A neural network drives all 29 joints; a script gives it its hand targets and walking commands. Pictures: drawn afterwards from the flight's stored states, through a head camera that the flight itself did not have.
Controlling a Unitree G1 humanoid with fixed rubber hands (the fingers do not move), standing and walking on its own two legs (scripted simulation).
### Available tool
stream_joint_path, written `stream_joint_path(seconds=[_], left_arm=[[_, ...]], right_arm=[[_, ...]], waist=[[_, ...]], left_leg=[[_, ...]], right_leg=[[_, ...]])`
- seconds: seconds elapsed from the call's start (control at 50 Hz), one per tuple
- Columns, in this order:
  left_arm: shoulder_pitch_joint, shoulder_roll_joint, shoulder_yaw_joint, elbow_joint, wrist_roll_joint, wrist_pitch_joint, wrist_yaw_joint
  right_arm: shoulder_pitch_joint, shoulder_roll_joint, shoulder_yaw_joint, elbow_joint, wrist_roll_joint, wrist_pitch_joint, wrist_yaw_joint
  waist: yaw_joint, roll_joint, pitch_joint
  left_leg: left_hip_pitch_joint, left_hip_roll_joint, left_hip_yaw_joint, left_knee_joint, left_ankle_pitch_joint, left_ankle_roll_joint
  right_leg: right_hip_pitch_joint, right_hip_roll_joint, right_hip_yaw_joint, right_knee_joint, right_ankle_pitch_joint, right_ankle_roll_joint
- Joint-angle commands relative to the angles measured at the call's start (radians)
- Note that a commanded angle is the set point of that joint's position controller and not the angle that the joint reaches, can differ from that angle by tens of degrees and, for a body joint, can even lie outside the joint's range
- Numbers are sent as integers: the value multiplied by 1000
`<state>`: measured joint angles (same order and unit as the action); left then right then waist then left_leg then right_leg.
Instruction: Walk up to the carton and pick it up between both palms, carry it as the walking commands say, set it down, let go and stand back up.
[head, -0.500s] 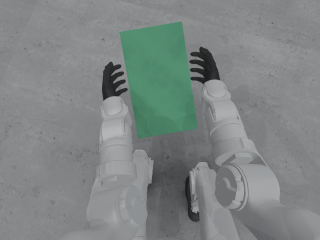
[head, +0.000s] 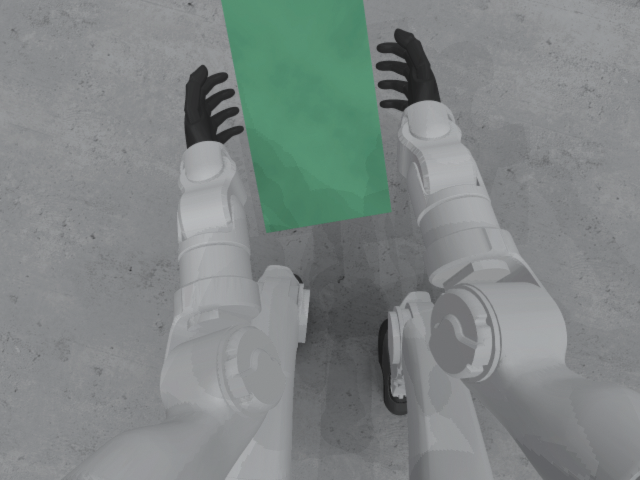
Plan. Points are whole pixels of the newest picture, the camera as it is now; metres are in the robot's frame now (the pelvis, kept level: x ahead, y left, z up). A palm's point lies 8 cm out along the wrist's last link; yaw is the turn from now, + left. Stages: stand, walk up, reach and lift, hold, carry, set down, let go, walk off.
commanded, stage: set down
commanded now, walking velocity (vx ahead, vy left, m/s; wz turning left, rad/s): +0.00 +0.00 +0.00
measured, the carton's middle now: (311, 118) +0.52 +0.11 -0.18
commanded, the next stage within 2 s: none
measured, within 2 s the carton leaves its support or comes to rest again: neither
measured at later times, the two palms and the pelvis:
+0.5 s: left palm (222, 146) +0.46 +0.22 -0.18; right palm (398, 114) +0.53 -0.01 -0.18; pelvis -0.01 +0.01 -0.06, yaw -1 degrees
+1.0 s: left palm (230, 138) +0.50 +0.23 -0.25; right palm (388, 120) +0.55 -0.01 -0.26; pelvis -0.01 +0.00 -0.11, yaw -1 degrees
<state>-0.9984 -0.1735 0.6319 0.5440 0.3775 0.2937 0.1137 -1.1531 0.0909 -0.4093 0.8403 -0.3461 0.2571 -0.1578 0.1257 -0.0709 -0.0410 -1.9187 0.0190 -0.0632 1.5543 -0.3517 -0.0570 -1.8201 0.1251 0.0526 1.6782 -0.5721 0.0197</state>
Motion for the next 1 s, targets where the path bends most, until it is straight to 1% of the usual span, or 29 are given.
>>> stream_joint_path(seconds=[0.0,0.36,0.56,0.76,0.84,0.88,0.98], left_arm=[[-630,-769,-503,104,-113,-23,-254],[-739,-713,-504,91,-136,-19,-253],[-808,-673,-513,99,-165,-22,-250],[-874,-615,-509,124,-196,-30,-255],[-896,-588,-507,135,-209,-35,-260],[-887,-590,-503,153,-223,-36,-263],[-845,-586,-474,237,-238,-35,-281]], right_arm=[[-502,914,376,89,97,-26,246],[-614,841,365,92,122,-24,252],[-690,794,378,93,156,-26,256],[-765,745,400,102,200,-30,252],[-791,725,411,105,218,-34,249],[-814,708,412,93,225,-37,247],[-824,669,407,98,224,-49,244]], waist=[[67,-27,-993],[72,-4,-1022],[75,2,-1017],[90,-9,-983],[98,-14,-967],[90,-20,-949],[82,-45,-879]], left_leg=[[767,-158,145,-26,199,13],[700,-152,142,100,206,6],[664,-144,142,169,196,3],[609,-131,151,241,199,2],[584,-126,155,269,207,1],[570,-125,154,281,210,1],[499,-121,153,314,222,4]], right_leg=[[240,117,-54,-217,175,12],[78,124,-87,-65,147,7],[14,121,-101,12,123,6],[-4,114,-108,79,122,10],[-4,112,-110,105,131,11],[-12,111,-114,116,131,12],[-35,104,-113,141,150,11]])
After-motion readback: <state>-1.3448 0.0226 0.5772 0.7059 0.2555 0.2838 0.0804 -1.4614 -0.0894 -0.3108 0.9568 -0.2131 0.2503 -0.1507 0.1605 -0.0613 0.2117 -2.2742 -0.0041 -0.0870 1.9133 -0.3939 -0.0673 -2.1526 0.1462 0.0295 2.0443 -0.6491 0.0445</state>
